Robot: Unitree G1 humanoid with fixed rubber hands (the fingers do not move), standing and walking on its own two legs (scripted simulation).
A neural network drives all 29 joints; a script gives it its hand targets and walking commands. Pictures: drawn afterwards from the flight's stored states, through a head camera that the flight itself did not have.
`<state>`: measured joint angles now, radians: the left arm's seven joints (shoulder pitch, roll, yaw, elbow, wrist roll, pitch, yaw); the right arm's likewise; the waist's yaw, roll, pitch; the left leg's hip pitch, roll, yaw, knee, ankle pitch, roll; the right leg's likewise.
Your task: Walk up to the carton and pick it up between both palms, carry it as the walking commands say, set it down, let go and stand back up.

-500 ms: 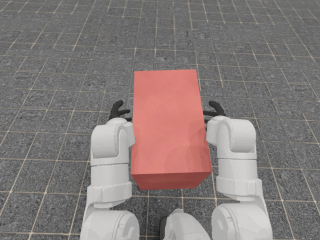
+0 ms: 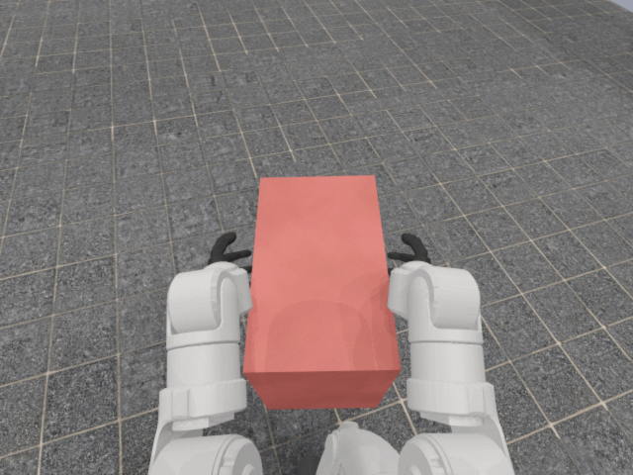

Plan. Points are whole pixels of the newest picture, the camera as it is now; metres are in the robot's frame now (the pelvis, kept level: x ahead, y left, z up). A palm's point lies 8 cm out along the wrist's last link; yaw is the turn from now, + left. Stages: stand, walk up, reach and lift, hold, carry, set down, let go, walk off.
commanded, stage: carry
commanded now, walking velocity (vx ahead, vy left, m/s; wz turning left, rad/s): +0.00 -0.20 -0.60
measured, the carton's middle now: (319, 296) +0.36 -0.01 -0.02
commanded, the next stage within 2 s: none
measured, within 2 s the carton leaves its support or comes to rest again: neither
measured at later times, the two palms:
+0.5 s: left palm (429, 380) +0.22 -0.12 +0.05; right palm out of the picture +0.18 -0.35 +0.08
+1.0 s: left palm out of the picture +0.07 -0.35 +0.07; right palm out of the picture -0.06 -0.55 +0.08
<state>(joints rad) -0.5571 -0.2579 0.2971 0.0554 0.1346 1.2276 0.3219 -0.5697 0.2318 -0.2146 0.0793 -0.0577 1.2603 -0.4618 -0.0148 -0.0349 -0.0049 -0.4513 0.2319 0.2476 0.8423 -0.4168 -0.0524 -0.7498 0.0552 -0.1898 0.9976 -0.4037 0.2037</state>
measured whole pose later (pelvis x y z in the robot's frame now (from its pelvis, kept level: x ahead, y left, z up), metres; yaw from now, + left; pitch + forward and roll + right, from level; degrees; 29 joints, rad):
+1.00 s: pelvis -0.28 -0.27 -0.02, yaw -34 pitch -2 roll +3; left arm -0.62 -0.16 0.27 0.12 0.09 1.25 0.28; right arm -0.68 0.24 -0.22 0.13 -0.02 1.26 -0.55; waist 0.00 -0.02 0.09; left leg -0.40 0.28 0.23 0.91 -0.41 -0.12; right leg -0.63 -0.03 -0.14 0.82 -0.13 -0.05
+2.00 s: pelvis -0.69 -0.31 -0.01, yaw -63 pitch -1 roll +1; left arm -0.58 -0.26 0.19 0.11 0.11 1.24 0.42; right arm -0.48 0.19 -0.22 0.01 -0.08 1.23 -0.33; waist 0.02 0.02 -0.01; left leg -0.52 0.15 0.15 1.06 -0.55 -0.14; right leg -0.61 -0.04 -0.07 0.79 -0.17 -0.03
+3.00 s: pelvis -1.02 -0.07 -0.01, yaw -98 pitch +0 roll +1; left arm -0.57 -0.26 0.20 -0.02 0.15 1.23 0.34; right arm -0.49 0.23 -0.21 -0.10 -0.04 1.23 -0.43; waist -0.03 0.00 0.11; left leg -0.51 0.13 0.16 0.97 -0.52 -0.15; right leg -0.64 0.00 -0.01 0.77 -0.13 -0.02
